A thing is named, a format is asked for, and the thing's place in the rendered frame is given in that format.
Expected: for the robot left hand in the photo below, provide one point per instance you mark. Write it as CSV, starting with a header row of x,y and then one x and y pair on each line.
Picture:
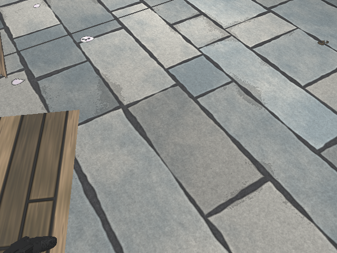
x,y
32,245

